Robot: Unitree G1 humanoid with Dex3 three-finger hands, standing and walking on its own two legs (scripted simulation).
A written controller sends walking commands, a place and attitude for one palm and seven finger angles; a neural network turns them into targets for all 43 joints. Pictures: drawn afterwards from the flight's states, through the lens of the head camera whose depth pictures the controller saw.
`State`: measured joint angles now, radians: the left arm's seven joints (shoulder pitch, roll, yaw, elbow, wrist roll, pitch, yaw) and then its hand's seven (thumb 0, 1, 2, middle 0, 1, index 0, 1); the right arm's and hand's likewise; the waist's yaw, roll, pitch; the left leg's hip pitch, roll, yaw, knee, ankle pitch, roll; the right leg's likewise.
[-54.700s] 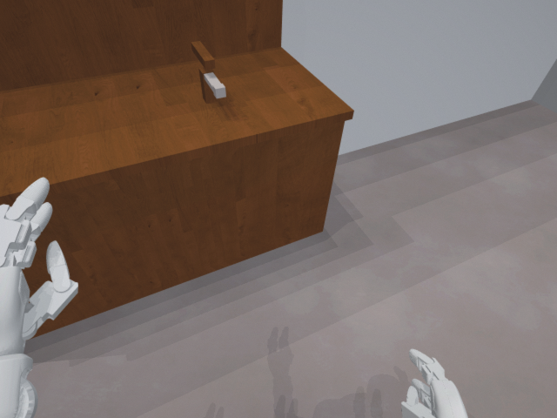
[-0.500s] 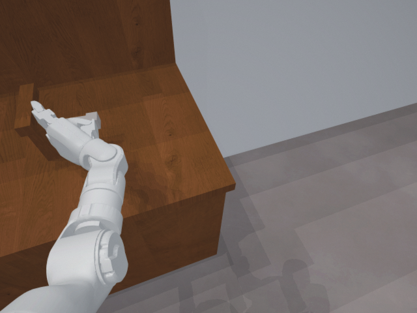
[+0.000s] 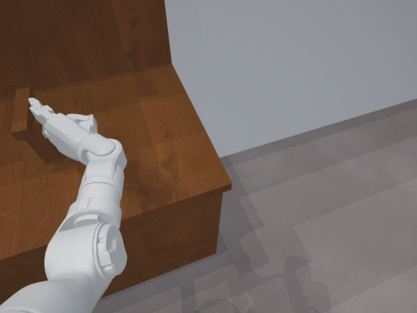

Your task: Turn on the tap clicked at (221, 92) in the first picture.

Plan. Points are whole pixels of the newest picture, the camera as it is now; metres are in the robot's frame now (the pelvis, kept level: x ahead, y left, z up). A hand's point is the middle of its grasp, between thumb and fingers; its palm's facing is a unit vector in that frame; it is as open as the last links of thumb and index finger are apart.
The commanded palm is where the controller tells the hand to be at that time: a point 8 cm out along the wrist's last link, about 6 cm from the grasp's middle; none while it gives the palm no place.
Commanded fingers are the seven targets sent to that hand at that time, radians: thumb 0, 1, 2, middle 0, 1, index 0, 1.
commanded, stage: lift the hand up off the lever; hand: left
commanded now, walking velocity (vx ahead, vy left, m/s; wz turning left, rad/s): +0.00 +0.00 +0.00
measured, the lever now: (89, 123) +0.52 +0.25 +0.05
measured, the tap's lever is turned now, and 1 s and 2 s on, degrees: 85 85 85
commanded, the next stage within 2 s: draw the hand back beside the body in 0.64 s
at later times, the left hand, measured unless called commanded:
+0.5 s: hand (81, 118) +0.46 +0.22 +0.13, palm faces +0.81 -0.58 -0.07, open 7.8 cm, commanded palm +0.40 +0.23 +0.13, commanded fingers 0.00 0.90 0.90 -0.15 -0.15 -0.15 -0.15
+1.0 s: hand (93, 130) +0.42 +0.19 +0.14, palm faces +0.40 -0.91 -0.10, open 7.8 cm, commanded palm +0.35 +0.24 +0.15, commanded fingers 0.00 0.90 0.90 -0.16 -0.19 -0.16 -0.19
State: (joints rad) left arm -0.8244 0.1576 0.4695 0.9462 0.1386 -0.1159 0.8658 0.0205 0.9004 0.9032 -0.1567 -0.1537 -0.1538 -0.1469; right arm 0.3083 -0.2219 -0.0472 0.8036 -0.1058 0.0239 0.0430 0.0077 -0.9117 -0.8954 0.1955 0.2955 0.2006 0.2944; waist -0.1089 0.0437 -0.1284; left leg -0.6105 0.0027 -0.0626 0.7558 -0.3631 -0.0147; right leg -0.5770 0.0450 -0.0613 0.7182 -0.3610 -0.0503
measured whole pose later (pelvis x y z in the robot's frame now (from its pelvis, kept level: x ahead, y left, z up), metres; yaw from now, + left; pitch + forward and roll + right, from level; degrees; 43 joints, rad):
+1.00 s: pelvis +0.01 +0.00 +0.02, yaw -3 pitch +3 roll +0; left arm -0.41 0.21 0.28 0.52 -0.04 -0.03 0.28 0.02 0.90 0.90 -0.17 -0.17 -0.16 -0.16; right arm 0.29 -0.22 -0.02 0.72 0.01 0.06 -0.06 0.01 -0.91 -0.90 0.20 0.30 0.20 0.29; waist -0.05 0.04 -0.06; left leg -0.30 0.02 0.00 0.55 -0.31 -0.01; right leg -0.30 0.06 0.01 0.54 -0.29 -0.04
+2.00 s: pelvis +0.01 +0.01 +0.03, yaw -1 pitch -5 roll +0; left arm 0.45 0.33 0.27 -0.39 -0.08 -0.13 0.10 0.02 0.89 0.90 -0.21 -0.30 -0.21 -0.30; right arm 0.19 -0.23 -0.01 0.66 0.01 -0.08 -0.05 0.01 -0.91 -0.90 0.20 0.30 0.20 0.29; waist 0.05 0.07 0.03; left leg -0.09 0.00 -0.02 0.43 -0.26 0.01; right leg -0.07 0.04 -0.01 0.40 -0.25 -0.03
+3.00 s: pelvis -0.08 +0.04 +0.02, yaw -2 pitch -1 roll -1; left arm 0.48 0.34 0.32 -0.45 -0.03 -0.20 0.13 0.02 0.89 0.90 -0.22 -0.31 -0.21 -0.30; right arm 0.20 -0.23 -0.01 0.57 0.01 -0.05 -0.07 0.01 -0.91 -0.90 0.20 0.30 0.20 0.29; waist 0.02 0.06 0.03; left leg -0.37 -0.02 0.00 0.55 -0.19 0.04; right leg -0.33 0.02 -0.01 0.48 -0.14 0.00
